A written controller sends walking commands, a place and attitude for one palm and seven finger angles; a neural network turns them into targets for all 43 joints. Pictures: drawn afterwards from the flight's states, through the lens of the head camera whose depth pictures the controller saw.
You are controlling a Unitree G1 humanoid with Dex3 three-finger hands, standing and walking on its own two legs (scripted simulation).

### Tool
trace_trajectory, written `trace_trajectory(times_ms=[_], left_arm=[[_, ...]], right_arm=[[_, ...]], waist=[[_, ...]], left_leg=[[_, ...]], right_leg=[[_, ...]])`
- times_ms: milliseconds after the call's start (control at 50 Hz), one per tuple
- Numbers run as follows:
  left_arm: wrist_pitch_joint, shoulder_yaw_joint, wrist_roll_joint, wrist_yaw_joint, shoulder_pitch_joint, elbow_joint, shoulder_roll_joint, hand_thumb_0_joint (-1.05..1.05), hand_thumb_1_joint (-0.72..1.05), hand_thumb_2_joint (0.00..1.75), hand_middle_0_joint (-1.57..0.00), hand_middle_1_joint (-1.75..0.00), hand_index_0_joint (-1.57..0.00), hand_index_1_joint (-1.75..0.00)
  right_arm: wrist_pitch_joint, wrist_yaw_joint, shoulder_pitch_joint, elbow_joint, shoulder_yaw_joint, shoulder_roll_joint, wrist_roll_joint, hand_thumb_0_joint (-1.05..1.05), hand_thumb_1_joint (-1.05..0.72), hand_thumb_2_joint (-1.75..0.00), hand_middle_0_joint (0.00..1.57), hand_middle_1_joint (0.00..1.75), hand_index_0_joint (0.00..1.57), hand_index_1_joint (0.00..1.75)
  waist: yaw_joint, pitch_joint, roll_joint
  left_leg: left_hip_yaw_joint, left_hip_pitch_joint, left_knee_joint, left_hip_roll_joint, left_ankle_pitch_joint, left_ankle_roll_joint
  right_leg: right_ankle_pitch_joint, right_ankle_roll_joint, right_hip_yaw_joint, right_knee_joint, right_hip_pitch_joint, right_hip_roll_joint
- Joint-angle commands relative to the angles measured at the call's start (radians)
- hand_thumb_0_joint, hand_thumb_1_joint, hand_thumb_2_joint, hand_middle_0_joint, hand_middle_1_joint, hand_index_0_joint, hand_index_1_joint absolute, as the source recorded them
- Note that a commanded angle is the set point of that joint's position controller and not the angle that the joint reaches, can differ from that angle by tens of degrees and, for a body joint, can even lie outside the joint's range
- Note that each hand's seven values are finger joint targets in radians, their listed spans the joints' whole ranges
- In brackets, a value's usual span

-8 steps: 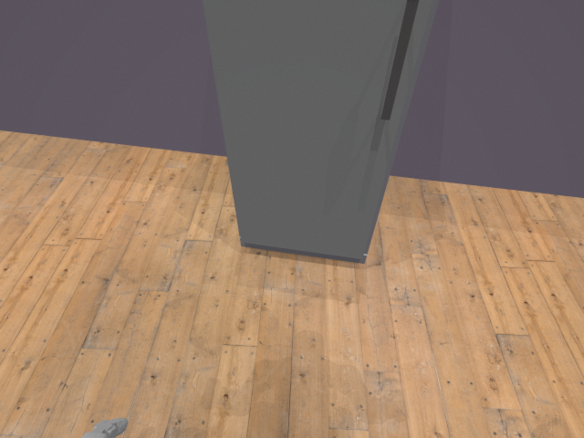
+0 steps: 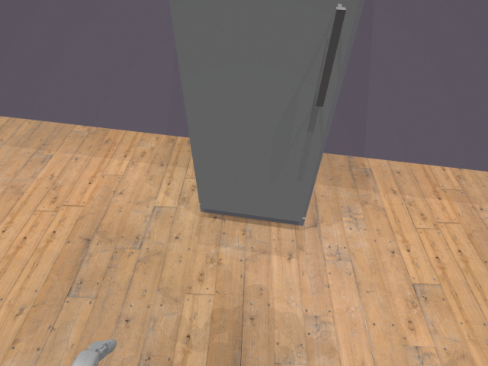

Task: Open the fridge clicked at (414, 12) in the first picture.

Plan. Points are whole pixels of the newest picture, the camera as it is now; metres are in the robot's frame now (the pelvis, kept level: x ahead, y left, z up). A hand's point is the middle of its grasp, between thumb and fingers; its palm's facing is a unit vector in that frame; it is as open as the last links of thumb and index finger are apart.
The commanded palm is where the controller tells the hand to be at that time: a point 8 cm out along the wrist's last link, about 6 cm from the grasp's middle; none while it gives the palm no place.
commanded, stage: stand and wait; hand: right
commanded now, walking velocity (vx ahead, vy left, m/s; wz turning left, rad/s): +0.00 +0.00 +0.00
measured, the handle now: (328, 59) +0.87 -0.18 +0.12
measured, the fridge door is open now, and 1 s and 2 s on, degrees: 0 0 0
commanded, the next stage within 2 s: look at it before walking up in 0.66 s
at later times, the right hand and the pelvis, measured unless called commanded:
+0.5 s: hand out of the picture +0.05 -0.23 -0.15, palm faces -0.03 +0.94 -0.33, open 7.4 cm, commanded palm none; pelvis -0.02 +0.01 +0.01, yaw +0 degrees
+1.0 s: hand out of the picture +0.06 -0.22 -0.15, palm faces -0.04 +0.94 -0.33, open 7.4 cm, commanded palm none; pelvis -0.02 +0.02 +0.01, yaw +0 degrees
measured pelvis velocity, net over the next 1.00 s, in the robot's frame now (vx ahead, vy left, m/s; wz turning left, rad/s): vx -0.02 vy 0.02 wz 0.00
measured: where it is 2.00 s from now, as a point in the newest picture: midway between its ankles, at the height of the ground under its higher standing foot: outside the picture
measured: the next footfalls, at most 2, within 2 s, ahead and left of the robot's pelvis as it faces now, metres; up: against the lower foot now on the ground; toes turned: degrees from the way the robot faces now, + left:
none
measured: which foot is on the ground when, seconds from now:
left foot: down 0.00-1.00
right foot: down 0.00-1.00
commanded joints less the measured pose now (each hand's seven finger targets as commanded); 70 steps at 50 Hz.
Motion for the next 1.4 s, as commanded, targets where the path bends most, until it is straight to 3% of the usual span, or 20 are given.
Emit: trace_trajectory(times_ms=[0, 180, 400, 760, 820, 1380], left_arm=[[-0.021, 0.052, -0.001, 0.019, -0.049, -0.056, 0.214, 0.00, 0.90, 0.90, -0.20, -0.30, -0.20, -0.30], [-0.022, 0.048, -0.002, 0.018, -0.053, -0.017, 0.212, 0.00, 0.90, 0.90, -0.20, -0.30, -0.20, -0.30], [-0.019, 0.043, -0.005, 0.017, -0.035, 0.032, 0.219, 0.00, 0.90, 0.90, -0.20, -0.30, -0.20, -0.30], [-0.019, 0.040, -0.006, 0.015, -0.022, 0.067, 0.220, 0.00, 0.90, 0.90, -0.20, -0.30, -0.20, -0.30], [-0.020, 0.041, -0.007, 0.016, -0.017, 0.066, 0.222, 0.00, 0.90, 0.90, -0.20, -0.30, -0.20, -0.30], [-0.020, 0.036, -0.007, 0.019, -0.034, 0.070, 0.223, 0.00, 0.90, 0.90, -0.20, -0.30, -0.20, -0.30]], right_arm=[[-0.026, -0.016, -0.049, -0.058, -0.052, -0.203, -0.004, 0.00, -0.90, -0.90, 0.20, 0.30, 0.20, 0.30], [-0.031, -0.015, -0.041, -0.026, -0.052, -0.201, -0.003, 0.00, -0.90, -0.90, 0.20, 0.30, 0.20, 0.30], [-0.031, -0.012, -0.038, 0.019, -0.049, -0.204, -0.001, 0.00, -0.90, -0.90, 0.20, 0.30, 0.20, 0.30], [-0.032, -0.012, -0.044, 0.040, -0.050, -0.206, -0.003, 0.00, -0.90, -0.90, 0.20, 0.30, 0.20, 0.30], [-0.035, -0.013, -0.043, 0.039, -0.051, -0.208, -0.004, 0.00, -0.90, -0.90, 0.20, 0.30, 0.20, 0.30], [-0.037, -0.015, -0.041, 0.048, -0.052, -0.209, -0.002, 0.00, -0.90, -0.90, 0.20, 0.30, 0.20, 0.30]], waist=[[0.002, -0.048, -0.008], [0.002, -0.065, -0.012], [0.002, -0.033, -0.011], [0.001, -0.014, 0.003], [0.002, -0.045, 0.007], [0.000, -0.045, -0.008]], left_leg=[[-0.062, 0.012, -0.075, 0.073, 0.211, 0.058], [-0.078, 0.025, -0.110, 0.082, 0.201, 0.061], [-0.093, 0.014, -0.153, 0.081, 0.117, 0.061], [-0.103, 0.001, -0.178, 0.081, 0.087, 0.061], [-0.101, 0.020, -0.171, 0.081, 0.133, 0.062], [-0.092, 0.052, -0.177, 0.086, 0.241, 0.061]], right_leg=[[0.247, -0.021, 0.102, -0.103, 0.005, -0.130], [0.216, -0.014, 0.104, -0.120, 0.024, -0.131], [0.140, -0.009, 0.114, -0.156, 0.012, -0.135], [0.123, -0.003, 0.115, -0.177, 0.009, -0.139], [0.163, -0.003, 0.113, -0.167, 0.026, -0.142], [0.232, 0.004, 0.101, -0.177, 0.059, -0.147]])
